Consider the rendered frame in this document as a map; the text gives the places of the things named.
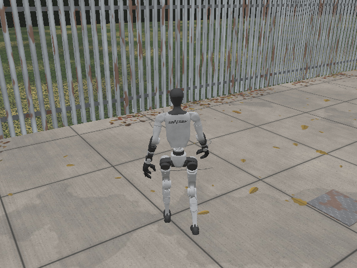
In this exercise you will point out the robot right forearm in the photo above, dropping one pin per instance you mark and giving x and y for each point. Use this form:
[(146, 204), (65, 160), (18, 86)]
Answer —
[(204, 144)]

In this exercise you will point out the robot right upper arm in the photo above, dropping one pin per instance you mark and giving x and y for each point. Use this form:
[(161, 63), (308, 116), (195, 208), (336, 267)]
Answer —
[(197, 124)]

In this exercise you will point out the robot left thigh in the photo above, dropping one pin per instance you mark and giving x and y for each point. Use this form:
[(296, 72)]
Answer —
[(165, 165)]

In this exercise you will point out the robot left forearm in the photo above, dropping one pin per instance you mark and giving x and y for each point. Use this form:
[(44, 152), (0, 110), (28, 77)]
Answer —
[(150, 152)]

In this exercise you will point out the right robot shin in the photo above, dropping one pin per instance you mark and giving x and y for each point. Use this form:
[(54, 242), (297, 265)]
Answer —
[(193, 208)]

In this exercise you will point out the robot left upper arm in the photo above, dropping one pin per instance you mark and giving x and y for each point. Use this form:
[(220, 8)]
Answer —
[(157, 128)]

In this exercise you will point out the robot left hand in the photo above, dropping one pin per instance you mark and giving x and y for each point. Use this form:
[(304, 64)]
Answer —
[(146, 170)]

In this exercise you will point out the robot right hand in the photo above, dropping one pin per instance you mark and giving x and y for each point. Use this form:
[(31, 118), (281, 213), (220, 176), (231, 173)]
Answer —
[(203, 156)]

